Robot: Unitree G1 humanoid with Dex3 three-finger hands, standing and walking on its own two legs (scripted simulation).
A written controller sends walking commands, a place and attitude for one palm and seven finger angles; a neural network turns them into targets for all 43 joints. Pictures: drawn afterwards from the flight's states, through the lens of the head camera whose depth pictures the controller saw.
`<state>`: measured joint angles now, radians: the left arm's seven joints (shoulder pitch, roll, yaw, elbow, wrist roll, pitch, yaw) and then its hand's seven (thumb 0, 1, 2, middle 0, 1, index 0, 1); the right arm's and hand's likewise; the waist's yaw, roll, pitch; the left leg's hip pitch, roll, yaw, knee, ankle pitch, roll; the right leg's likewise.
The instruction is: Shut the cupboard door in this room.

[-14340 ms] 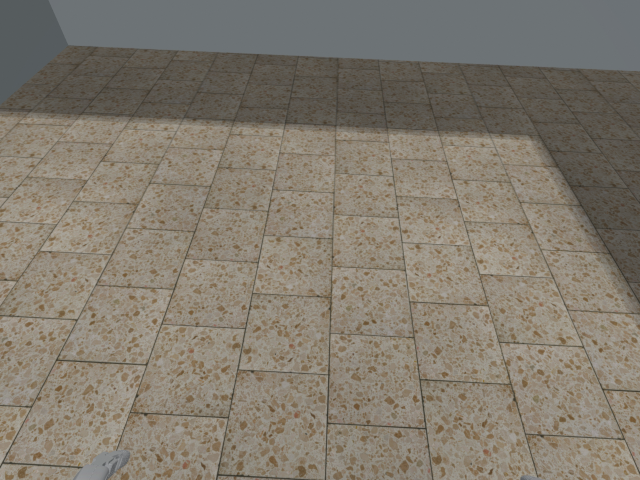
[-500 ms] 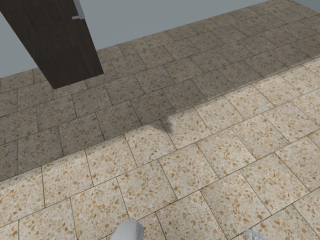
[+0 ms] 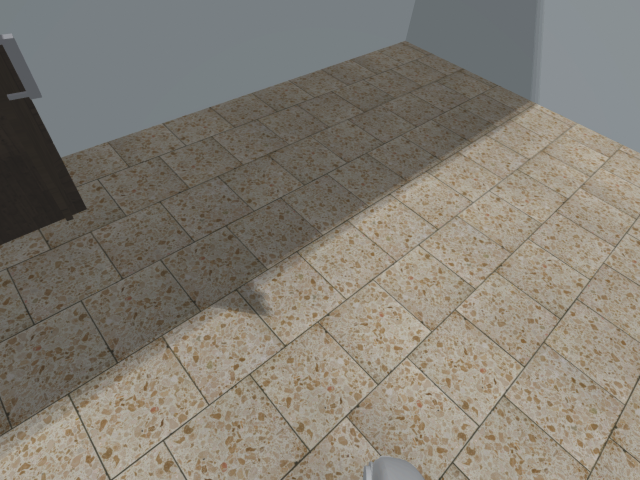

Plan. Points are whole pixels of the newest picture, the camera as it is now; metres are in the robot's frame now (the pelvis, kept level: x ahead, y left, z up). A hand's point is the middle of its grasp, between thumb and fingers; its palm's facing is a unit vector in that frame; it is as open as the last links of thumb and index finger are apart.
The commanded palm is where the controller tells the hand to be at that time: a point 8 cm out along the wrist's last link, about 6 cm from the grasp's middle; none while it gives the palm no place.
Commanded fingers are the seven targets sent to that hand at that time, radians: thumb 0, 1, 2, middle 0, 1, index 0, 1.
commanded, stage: walk around to get in front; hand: left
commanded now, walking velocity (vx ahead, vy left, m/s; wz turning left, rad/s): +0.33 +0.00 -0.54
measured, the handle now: (10, 69) +0.86 +0.77 +0.01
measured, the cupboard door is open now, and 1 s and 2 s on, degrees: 81 81 81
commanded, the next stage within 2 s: none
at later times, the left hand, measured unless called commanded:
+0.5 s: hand (287, 352) +0.36 +0.07 -0.18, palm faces -0.25 -0.95 -0.19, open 7.2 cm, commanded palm none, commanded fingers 0.00 0.90 0.90 -0.20 -0.30 -0.20 -0.30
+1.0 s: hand (283, 284) +0.50 +0.10 -0.18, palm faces -0.27 -0.95 -0.16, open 7.4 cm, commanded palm none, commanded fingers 0.00 0.90 0.90 -0.20 -0.30 -0.20 -0.30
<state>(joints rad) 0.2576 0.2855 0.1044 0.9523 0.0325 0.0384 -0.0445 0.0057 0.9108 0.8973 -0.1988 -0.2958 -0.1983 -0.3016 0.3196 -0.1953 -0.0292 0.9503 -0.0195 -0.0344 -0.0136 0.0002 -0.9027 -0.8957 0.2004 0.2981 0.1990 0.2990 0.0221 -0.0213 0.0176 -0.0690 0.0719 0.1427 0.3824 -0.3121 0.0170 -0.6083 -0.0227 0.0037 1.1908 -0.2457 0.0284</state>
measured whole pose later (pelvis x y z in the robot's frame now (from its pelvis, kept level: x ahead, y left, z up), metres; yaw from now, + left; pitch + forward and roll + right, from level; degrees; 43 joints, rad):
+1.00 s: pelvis +0.43 -0.07 +0.00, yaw -19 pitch -2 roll -1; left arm 0.27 0.19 0.06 1.07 0.02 -0.01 -0.02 0.01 0.91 0.90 -0.20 -0.30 -0.20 -0.30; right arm 0.29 -0.16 -0.05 1.04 -0.02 -0.07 -0.01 -0.01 -0.94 -0.90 0.20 0.30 0.20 0.30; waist 0.01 -0.03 0.04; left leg -0.14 0.09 0.22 0.44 -0.26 0.02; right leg -0.55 -0.09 -0.04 1.19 -0.27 0.00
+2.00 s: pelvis +0.81 -0.21 -0.01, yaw -19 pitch -2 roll -1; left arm 0.29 0.18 0.05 1.13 0.02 -0.02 0.00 0.01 0.91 0.90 -0.20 -0.30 -0.20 -0.30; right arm 0.21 -0.17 -0.07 1.02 -0.02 -0.08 -0.02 -0.03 -0.96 -0.90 0.20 0.30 0.20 0.30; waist 0.01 -0.02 0.07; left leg -0.20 0.05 0.22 0.47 -0.23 0.06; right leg -0.49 -0.12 -0.07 1.19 -0.32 0.01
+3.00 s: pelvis +1.14 -0.36 -0.02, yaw -12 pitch -2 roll -2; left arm 0.34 0.16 0.03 1.15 0.01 -0.02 0.01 0.00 0.91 0.90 -0.20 -0.30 -0.20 -0.30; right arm 0.12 -0.16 -0.04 0.99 -0.02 -0.05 0.01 0.00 -0.91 -0.90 0.20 0.30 0.20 0.30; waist 0.04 -0.02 0.10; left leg -0.33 0.07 0.15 0.60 -0.25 0.06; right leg -0.30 -0.12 -0.14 1.06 -0.51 0.04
